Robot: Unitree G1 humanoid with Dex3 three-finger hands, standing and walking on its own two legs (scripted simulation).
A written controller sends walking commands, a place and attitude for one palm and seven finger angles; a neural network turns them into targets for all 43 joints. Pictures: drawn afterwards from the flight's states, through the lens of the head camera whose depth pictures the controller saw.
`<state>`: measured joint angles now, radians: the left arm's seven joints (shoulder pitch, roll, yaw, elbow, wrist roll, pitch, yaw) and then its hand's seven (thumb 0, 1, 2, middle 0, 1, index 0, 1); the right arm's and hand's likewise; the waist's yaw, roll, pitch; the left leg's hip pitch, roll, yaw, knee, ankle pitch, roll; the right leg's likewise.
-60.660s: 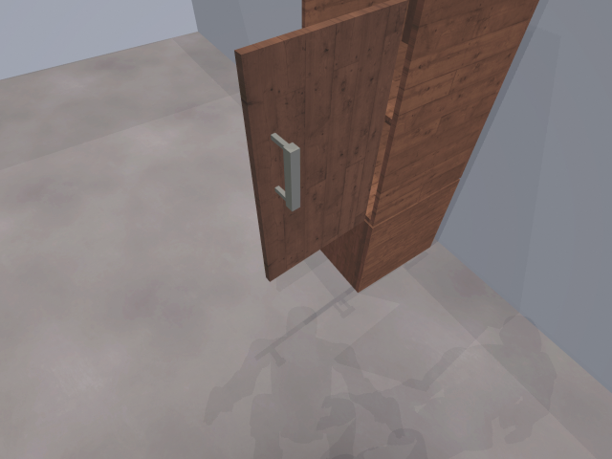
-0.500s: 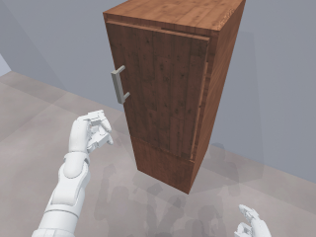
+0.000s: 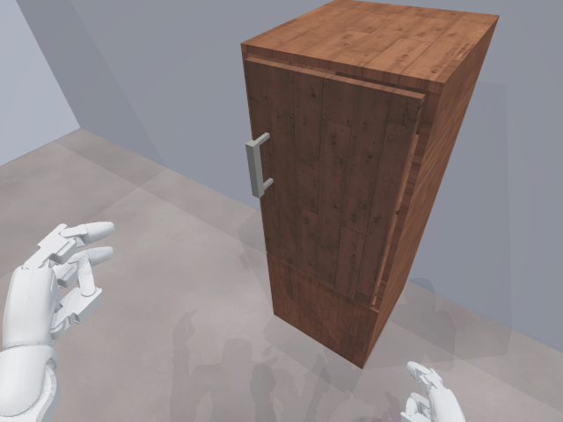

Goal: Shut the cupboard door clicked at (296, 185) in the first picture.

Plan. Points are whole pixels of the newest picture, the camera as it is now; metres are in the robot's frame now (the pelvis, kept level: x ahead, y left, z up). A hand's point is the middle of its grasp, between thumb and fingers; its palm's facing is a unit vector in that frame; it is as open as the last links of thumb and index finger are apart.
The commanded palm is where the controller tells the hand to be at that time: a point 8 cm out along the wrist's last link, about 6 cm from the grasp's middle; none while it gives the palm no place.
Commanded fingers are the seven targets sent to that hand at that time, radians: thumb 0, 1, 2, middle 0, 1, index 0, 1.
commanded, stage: draw the hand back to the body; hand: left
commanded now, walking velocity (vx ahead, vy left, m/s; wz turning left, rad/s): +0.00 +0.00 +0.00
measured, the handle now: (261, 165) +0.64 +0.13 +0.02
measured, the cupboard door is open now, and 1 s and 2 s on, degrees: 0 0 0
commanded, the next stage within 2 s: step back with the hand held close in 0.46 s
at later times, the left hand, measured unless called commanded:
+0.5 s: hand (67, 304) +0.19 +0.26 +0.16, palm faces +0.45 -0.81 -0.39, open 7.4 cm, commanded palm +0.14 +0.30 +0.17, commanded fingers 0.00 0.90 0.90 -0.20 -0.30 -0.20 -0.30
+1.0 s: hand (41, 319) +0.17 +0.28 +0.16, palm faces +0.40 -0.77 -0.50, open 7.4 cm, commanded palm +0.11 +0.31 +0.17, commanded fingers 0.00 0.90 0.90 -0.20 -0.30 -0.20 -0.30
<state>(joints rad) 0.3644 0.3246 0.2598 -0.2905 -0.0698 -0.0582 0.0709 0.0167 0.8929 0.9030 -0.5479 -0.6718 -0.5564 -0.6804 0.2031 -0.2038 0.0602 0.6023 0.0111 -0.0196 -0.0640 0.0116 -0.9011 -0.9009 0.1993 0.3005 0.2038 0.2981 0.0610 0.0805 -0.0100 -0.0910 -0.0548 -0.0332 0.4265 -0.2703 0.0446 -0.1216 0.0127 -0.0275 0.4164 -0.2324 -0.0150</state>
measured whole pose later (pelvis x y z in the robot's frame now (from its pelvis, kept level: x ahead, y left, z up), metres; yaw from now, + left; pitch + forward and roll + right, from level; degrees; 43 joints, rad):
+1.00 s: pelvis -0.04 +0.02 -0.01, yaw -1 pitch +1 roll +0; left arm 0.53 0.42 0.42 -0.43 -0.07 -0.16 0.13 0.02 0.89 0.90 -0.21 -0.30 -0.22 -0.31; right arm 0.20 -0.25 -0.02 0.56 0.02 0.02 -0.09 0.01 -0.90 -0.90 0.20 0.30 0.20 0.30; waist 0.01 0.04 -0.01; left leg -0.29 -0.08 0.00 0.54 -0.26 0.07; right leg -0.33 -0.01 0.00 0.54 -0.23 0.01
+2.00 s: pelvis -0.13 +0.02 -0.02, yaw +5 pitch +1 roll -4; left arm 0.54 0.46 0.49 -0.55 -0.02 -0.29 0.15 0.01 0.88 0.90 -0.21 -0.30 -0.22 -0.31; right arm 0.23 -0.21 -0.02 0.59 0.00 -0.05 -0.08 0.01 -0.90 -0.90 0.20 0.30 0.20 0.30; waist -0.04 0.00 -0.01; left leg -0.53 0.01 0.00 0.66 -0.14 0.08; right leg -0.47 0.06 0.01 0.75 -0.28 0.02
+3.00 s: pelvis -0.25 +0.06 -0.02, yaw -1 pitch -2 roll -2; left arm 0.45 0.37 0.40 -0.37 -0.04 -0.16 0.18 0.01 0.89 0.90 -0.21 -0.30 -0.22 -0.31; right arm 0.31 -0.23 0.02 0.69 0.00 -0.07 -0.09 0.01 -0.90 -0.90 0.20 0.30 0.21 0.30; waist 0.00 0.02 -0.10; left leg -0.36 0.02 0.00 0.63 -0.25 0.02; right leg -0.18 0.02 -0.06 0.59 -0.38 -0.01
